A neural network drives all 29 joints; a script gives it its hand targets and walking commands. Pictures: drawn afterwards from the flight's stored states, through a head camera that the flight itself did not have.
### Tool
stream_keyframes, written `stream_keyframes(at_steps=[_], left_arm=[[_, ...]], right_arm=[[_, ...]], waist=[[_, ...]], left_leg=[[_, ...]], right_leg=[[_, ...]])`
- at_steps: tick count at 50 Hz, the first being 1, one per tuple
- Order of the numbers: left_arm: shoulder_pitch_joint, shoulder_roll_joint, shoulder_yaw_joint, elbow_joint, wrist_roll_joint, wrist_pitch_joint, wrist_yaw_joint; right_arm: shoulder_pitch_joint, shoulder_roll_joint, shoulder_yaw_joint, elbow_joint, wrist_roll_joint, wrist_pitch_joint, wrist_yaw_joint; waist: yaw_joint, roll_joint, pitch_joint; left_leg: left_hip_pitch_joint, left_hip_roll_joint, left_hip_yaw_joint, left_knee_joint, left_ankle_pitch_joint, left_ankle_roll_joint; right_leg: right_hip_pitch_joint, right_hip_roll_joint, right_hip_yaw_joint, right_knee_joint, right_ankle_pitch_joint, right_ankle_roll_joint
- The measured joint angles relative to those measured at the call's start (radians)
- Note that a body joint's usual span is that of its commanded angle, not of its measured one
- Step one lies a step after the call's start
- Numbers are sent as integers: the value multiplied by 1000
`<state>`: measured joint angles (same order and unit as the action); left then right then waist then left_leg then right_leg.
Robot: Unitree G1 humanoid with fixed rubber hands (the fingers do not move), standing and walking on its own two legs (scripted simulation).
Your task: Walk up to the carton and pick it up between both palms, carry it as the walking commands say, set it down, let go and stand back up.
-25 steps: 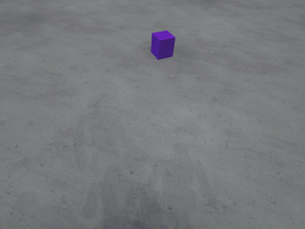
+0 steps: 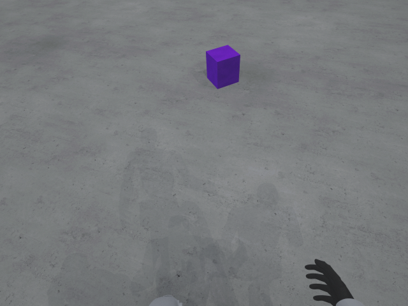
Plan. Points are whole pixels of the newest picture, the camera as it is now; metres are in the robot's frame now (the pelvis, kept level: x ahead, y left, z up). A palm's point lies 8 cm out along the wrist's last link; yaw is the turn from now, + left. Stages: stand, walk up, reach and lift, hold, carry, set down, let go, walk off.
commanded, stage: walk up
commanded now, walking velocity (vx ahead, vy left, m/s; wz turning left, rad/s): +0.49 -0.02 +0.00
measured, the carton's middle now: (222, 67) +1.98 -0.14 -0.65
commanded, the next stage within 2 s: none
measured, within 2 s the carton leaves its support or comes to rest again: neither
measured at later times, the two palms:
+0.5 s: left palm (105, 234) +0.32 +0.28 -0.13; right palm (327, 267) +0.22 -0.24 -0.10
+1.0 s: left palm (129, 172) +0.50 +0.24 -0.11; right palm (291, 131) +0.63 -0.27 -0.10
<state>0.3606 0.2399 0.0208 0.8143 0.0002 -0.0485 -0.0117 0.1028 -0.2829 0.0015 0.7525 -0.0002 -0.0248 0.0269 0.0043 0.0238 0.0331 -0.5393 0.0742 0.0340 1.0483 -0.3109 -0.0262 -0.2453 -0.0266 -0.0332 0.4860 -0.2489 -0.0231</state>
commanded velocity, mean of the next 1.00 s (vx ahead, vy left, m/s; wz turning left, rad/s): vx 0.49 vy -0.08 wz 0.00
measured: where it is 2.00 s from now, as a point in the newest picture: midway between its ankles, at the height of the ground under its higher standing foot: (215, 178)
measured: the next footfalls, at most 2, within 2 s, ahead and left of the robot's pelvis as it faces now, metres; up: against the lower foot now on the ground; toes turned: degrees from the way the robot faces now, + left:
left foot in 0.20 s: +0.23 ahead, +0.16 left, +0.00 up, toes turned +4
right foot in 0.64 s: +0.46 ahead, -0.14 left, +0.00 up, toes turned -3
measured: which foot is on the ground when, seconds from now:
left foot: up 0.00-0.18, down 0.20-0.64, up 0.66-1.00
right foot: down 0.00-0.20, up 0.22-0.62, down 0.64-1.00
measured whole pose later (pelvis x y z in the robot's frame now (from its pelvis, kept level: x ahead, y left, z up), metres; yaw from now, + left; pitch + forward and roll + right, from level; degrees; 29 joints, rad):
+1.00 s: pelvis +0.46 -0.02 +0.00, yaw +0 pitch +0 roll +1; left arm 0.35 0.24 0.02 0.82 0.00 -0.05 -0.01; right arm 0.09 -0.28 0.00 0.75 0.00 -0.02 0.04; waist 0.01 0.02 0.03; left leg -0.53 0.08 0.03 0.79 -0.26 -0.03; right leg -0.15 -0.03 -0.04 0.44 -0.29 -0.02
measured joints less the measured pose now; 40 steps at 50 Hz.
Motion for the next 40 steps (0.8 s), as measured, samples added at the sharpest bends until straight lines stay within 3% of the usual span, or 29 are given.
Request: stream_keyframes(at_steps=[9,11,14,17,23,30,32,34,37,40], left_arm=[[2,16,0,0,0,0,-5],[-3,25,2,1,0,2,-6],[-40,50,2,0,0,16,-12],[-57,52,2,0,0,27,-30],[-90,47,2,-1,0,53,-60],[-152,24,2,-1,0,52,-75],[-152,24,3,-1,0,34,-62],[-143,13,3,0,0,15,-41],[-91,11,2,0,0,5,-21],[-46,10,2,1,0,0,-9]], right_arm=[[6,2,0,0,0,1,11],[47,-4,0,1,0,-10,11],[169,10,0,3,0,-11,4],[279,9,0,3,0,-11,0],[402,9,0,2,0,-12,-10],[379,9,0,1,0,-12,-13],[354,7,0,2,0,-12,-13],[302,1,0,2,0,-8,-14],[186,1,0,1,0,-8,-14],[86,0,0,1,0,-8,-13]], waist=[[-1,-13,-2],[-1,-10,-3],[-1,-51,-2],[0,-57,-2],[1,-58,-3],[1,-56,-3],[2,-53,-3],[5,-29,3],[4,-19,1],[2,-7,1]], left_leg=[[83,-8,19,-416,73,0],[132,-5,22,-443,98,19],[175,-22,29,-413,54,35],[244,-12,30,-452,19,34],[364,7,31,-520,-30,15],[478,21,32,-562,-110,-39],[483,25,29,-511,-161,-43],[397,26,6,-271,-199,-19],[233,-9,-1,26,-150,-3],[116,-18,-3,60,-81,-2]], right_leg=[[152,1,-1,-28,-120,24],[114,3,0,135,-195,24],[-11,6,12,468,-204,24],[-114,6,14,559,-132,24],[-259,-5,15,521,-26,24],[-256,-9,15,176,23,24],[-229,-9,12,113,76,24],[-229,-5,-6,167,81,17],[-175,-6,-6,135,33,1],[-109,-6,-7,73,28,-2]])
